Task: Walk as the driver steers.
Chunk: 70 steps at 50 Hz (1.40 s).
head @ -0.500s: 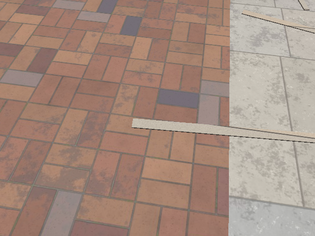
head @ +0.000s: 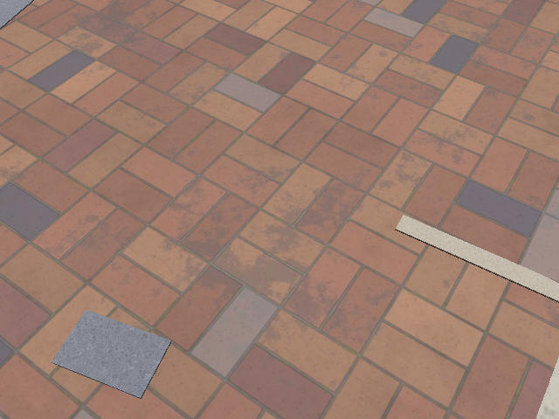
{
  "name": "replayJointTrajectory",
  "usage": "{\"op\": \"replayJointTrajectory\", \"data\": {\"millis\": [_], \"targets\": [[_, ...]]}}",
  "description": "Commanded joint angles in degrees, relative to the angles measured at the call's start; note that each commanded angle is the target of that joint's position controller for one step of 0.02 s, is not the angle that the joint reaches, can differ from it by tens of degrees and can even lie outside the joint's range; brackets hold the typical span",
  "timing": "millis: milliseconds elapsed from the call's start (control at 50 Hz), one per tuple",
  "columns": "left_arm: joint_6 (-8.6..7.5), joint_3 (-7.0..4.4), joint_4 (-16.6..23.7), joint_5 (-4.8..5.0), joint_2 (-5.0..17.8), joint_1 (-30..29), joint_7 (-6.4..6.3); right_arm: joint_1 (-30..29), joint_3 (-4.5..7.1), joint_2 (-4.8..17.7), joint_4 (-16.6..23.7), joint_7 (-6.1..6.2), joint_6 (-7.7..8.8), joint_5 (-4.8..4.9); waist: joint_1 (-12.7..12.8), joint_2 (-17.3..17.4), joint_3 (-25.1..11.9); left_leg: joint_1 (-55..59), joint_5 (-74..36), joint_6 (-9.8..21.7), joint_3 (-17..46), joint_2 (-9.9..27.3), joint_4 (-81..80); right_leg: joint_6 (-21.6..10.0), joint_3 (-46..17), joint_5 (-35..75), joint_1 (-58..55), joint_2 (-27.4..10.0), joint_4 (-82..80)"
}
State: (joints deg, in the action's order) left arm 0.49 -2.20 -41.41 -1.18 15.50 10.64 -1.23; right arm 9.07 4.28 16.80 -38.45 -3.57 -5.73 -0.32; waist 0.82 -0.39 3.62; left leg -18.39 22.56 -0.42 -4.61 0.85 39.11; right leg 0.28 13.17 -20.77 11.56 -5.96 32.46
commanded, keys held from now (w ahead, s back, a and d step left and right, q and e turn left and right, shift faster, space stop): q+shift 0.04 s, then w+q+shift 0.94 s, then w+e+shift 0.02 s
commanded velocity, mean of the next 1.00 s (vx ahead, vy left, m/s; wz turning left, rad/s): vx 0.73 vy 0.00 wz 0.97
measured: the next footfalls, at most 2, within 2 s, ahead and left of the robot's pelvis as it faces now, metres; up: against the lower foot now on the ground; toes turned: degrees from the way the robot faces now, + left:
left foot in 0.02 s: +0.03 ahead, +0.10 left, +0.00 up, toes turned +6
right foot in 0.42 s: +0.25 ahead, -0.07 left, +0.00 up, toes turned +27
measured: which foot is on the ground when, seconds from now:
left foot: up 0.00-0.00, down 0.02-0.42, up 0.44-0.88, down 0.90-1.00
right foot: down 0.00-0.02, up 0.04-0.40, down 0.42-0.92, up 0.94-1.00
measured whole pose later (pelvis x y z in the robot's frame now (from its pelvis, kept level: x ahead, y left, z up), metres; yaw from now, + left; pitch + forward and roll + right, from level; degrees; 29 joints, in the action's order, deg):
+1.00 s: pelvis +0.38 +0.28 -0.03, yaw +56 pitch +1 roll +1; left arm -3.9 -1.3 -45.3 -2.1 14.2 20.6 0.4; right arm 10.7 3.4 19.5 -40.2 -2.1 -0.9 -1.4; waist 2.2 2.0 4.4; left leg -27.5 17.6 10.1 -5.7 -9.2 44.1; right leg 1.7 0.6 -19.8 10.7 -6.1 78.7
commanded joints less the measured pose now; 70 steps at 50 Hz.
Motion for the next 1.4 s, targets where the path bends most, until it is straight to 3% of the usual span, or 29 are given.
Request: {"op": "replayJointTrajectory", "data": {"millis": [20, 40, 60, 80, 120, 180, 340, 400, 420, 440, 460, 480, 540, 780, 840, 880, 900, 920, 940, 960, 1000, 1040, 1140, 1260, 1300, 1340, 1360, 1380, 1400], "targets": [[-0.48, -3.56, 1.54, 1.1, 10.09, 3.62, 0.85, 6.33, 2.0, 6.0, 2.73, 1.45, 1.79, -1.0, -3.67, -1.81, -8.38, 11.43, -12.39, 3.32, 2.45, -1.57, -15.98, -1.68, -2.04, 29.74, 0.87, -9.37, 12.89], [-0.31, -2.69, 3.95, 0.32, 6.37, 4.52, 1.05, 8.89, 3.81, 14.79, 2.86, 2.41, 2.63, -1.44, -3.03, 12.86, -8.51, 21.19, -34.82, 7.59, 24.11, 13.14, -18.12, 2.26, 0.06, -4.35, 18.49, -2.66, 27.95], [0.47, -1.58, 9.03, -1.72, 4.69, -2.64, 0.84, 15.56, 5.84, 20.0, 2.19, 1.96, 2.95, 0.23, -7.55, 17.96, -13.52, 23.65, -34.2, 19.3, 39.18, 20.27, -18.94, 3.48, -10.85, -20.09, 28.14, 5.18, 35.14], [0.48, -1.79, 9.07, -2.28, 6.55, -5.41, 1.09, 15.42, 5.1, 16.4, 1.88, 1.66, 2.89, 0.54, -7.82, 9.36, -10.85, 24.55, -8.82, 19.86, 37.69, 18.02, -22.32, 2.82, -16.16, -16.07, 32.49, 2.54, 36.88], [-0.82, -2.72, 8.1, -1.04, 9.02, -6.75, 2.21, 6.93, 3.13, 11.28, 3.23, 1.97, 1.85, -0.14, -4.16, 7.52, -0.74, 13.11, 20.13, 15.65, 33.85, 12.23, -29.24, 1.69, -15.74, -5.32, 31.98, 1.63, 30.26], [-1.29, -2.44, 6.06, -2.09, 7.62, -3.7, 2.97, 5.35, 2.52, 10.34, 3.91, 2.36, 3.54, -0.52, -2.14, 6.46, -1.41, 8.73, 12.83, 14.5, 29.59, 6.96, -29.83, 2.93, -14.72, 2.72, 26.01, 3.09, 25.47], [-2.4, -0.99, 8.67, 0.15, 6.25, -11.05, 2.94, 7.21, 3.41, 13.05, 4.18, 2.02, 6.12, -0.39, -3.95, 7.83, -1.35, 2.31, 7.82, 14.23, 32.63, 4.2, -25.32, 4.67, -15.48, 5.63, 16.49, 6.48, 4.73], [-3.29, -1.79, 6.18, 1.44, 8.22, -0.4, 1.54, 0.12, 3.04, 12.05, 6.45, 1.87, 6.68, -0.3, 3.08, 5.62, -2.64, -11.81, 8.16, 11.0, 33.89, 2.42, -19.81, 2.42, -15.75, 8.24, -6.74, 6.77, -2.28], [-3.86, -2.68, 4.0, 0.89, 10.62, 7.9, 0.58, -0.91, 2.28, 9.61, 6.79, 1.92, 7.21, -0.37, 7.1, 1.53, -4.67, -19.15, 9.58, 8.91, 30.75, -0.86, -11.52, 1.5, -15.96, 5.47, -18.7, 5.18, -3.92], [-4.63, -3.96, 3.12, -0.98, 15.89, 16.35, -0.47, -0.92, 0.59, 4.11, 7.54, 2.05, 8.35, 0.06, 10.69, -10.93, -9.98, -23.85, 10.9, 6.73, 20.93, -7.99, 8.16, -0.16, -29.24, -11.13, -27.56, -7.32, -10.81], [-4.65, -4.52, 4.12, -2.29, 20.18, 14.21, -0.45, 0.03, -0.39, 1.95, 10.25, 2.29, 8.42, 1.39, 7.0, -19.81, -11.31, -33.52, 9.77, 6.13, 14.5, -10.94, 22.86, -3.06, -58.54, -34.21, -25.87, -19.07, -23.45], [-4.58, -4.0, 5.64, -2.23, 16.65, 7.38, -0.06, 0.98, -0.37, 4.71, 9.36, 2.66, 7.46, 0.14, 3.17, -11.42, -7.34, -34.94, 2.61, 6.04, 13.15, -3.39, 31.27, -5.16, -58.82, -34.29, -19.23, -20.73, -22.71], [-4.72, -1.8, 5.3, -0.82, 9.61, 5.24, 0.12, -0.51, 0.39, 7.1, 7.91, -0.35, 6.17, -2.14, 1.37, -5.82, -3.71, -31.58, -6.4, 3.9, 10.17, 2.04, 32.87, -4.1, -33.97, -15.7, -10.62, -12.07, -21.38], [-7.21, -1.99, -4.51, -1.26, 8.4, 15.96, 0.64, -17.67, -2.23, 3.51, 10.98, -3.43, 4.8, -1.64, 3.35, -2.85, 7.32, -31.45, -17.47, 6.43, -2.01, 3.31, 15.12, -3.05, 0.14, 19.31, -14.48, -7.95, -28.36], [-6.11, -2.38, -5.41, -1.06, 11.54, 16.14, 0.05, -13.91, -2.54, 3.12, 9.42, -2.24, 5.14, -1.17, -0.73, -5.09, 2.24, -16.78, -11.98, 10.96, -8.83, -3.41, 7.04, -2.29, 4.96, 69.4, -18.65, -8.53, -17.16], [-4.03, -3.62, -4.52, -1.35, 15.96, 13.55, -0.22, 3.09, -0.52, 7.1, 4.99, -0.87, 5.65, -0.59, -10.03, -8.01, -7.93, 0.84, -4.25, 13.65, -7.75, -7.78, 6.36, -3.38, 3.77, 86.05, -18.14, -11.6, 4.84], [-3.57, -3.69, -3.34, -1.17, 16.07, 11.7, 0.13, 16.38, 1.35, 10.12, 0.52, 0.29, 6.23, -0.69, -15.41, -6.59, -14.07, 18.78, -4.45, 15.49, -3.74, -9.16, 1.07, -3.4, 2.43, 77.89, -8.69, -11.46, 22.63], [-3.84, -2.51, -3.03, -2.04, 10.43, 13.08, 0.99, 16.34, 3.0, 13.67, -1.47, 1.75, 5.98, -0.51, -11.56, 0.7, -13.44, 31.52, 1.85, 15.77, 8.52, -2.65, -0.85, -2.1, 0.5, 25.95, 9.02, -4.91, 39.93], [-5.0, -1.37, 4.06, -0.9, 6.25, 11.5, 1.95, 11.77, 4.54, 20.87, 0.59, 1.93, 4.64, -1.3, -6.08, 14.6, -17.12, 43.03, 9.85, 24.86, 43.12, 10.63, -13.79, 1.96, -4.55, -7.07, 33.03, 6.93, 60.86], [-6.55, -1.63, 7.22, -0.97, 10.02, 2.75, 1.85, 15.59, 4.67, 19.58, 1.15, 2.08, 4.37, -1.09, -9.95, 2.86, -19.21, 43.34, 8.28, 24.42, 50.09, 11.86, -20.86, 1.01, -15.94, -0.51, 38.36, 4.74, 60.75], [-7.62, -0.41, 6.0, -0.38, 7.98, 3.7, 1.38, 13.47, 3.45, 14.75, -1.58, 3.14, 5.84, -1.3, -4.19, -4.18, -6.8, 26.57, -3.85, 20.99, 40.59, 11.24, -24.14, 0.11, -16.13, 3.75, 34.97, -0.5, 51.34], [-5.53, 0.28, 3.2, -1.84, 6.4, 8.63, 1.55, 8.14, 1.18, 9.21, -1.28, 3.99, 8.05, -1.51, 1.21, -5.19, -3.94, 12.58, -11.28, 18.84, 30.33, 7.64, -24.52, 0.23, -16.13, 2.94, 26.01, -3.55, 44.99], [-2.9, 1.4, 5.73, -0.35, 3.68, -3.06, 3.3, 13.42, -0.2, 6.82, -5.23, 2.43, 11.9, -0.46, -1.49, 0.11, 4.22, 5.68, -31.11, 12.67, 13.63, 1.9, -32.14, -1.26, -10.86, 14.19, 28.51, -4.52, 26.26], [-4.06, 1.67, 4.84, 1.41, 3.52, -8.18, 4.82, 16.2, -0.95, 8.15, -8.2, 3.51, 13.8, -0.44, -2.73, 2.73, 1.59, 18.9, -66.3, 4.12, 0.83, 3.47, -35.57, -7.12, -4.85, 32.96, 18.55, 5.67, 4.36], [-3.75, 0.81, 2.53, 1.1, 6.2, -3.69, 4.66, 14.56, -0.39, 10.37, -7.94, 5.03, 13.1, -1.42, 0.65, 6.44, -3.01, 26.17, -85.11, 1.81, -1.32, 5.69, -27.92, -7.94, -3.16, 28.83, 13.8, 10.1, 3.93], [-3.0, -1.14, -3.04, 0.95, 10.52, 13.27, 4.1, 10.27, 0.33, 12.03, -6.79, 6.44, 11.23, -3.14, 9.64, 7.75, -10.32, 25.39, -97.31, 0.39, -2.45, 7.67, -5.58, -9.63, -2.91, 20.98, -1.37, 14.26, 5.9], [-2.7, -2.58, -7.0, 0.99, 12.65, 26.79, 3.52, 4.38, 0.87, 13.37, -5.29, 6.75, 10.32, -3.27, 17.46, 6.29, -12.52, 18.19, -92.77, 0.05, -3.16, 6.54, 16.13, -12.93, -7.18, 19.01, -12.19, 11.69, 1.82], [-2.13, -3.74, -9.58, 1.14, 14.14, 32.76, 2.7, -0.39, 0.05, 9.62, -4.31, 5.97, 10.72, -3.25, 19.54, -2.92, -10.67, 2.25, -41.31, 0.84, -3.19, -2.98, 44.19, -15.62, -13.31, 15.33, -21.52, 7.97, 1.6], [-2.01, -4.0, -8.13, -0.4, 16.46, 23.73, 2.32, 6.68, -2.68, -0.37, 0.36, 4.66, 11.92, -1.39, 4.94, -19.45, -13.04, -27.69, 7.95, -2.23, 5.03, -9.46, 63.78, -26.31, -42.46, 18.15, -35.93, -4.23, 1.97]]}}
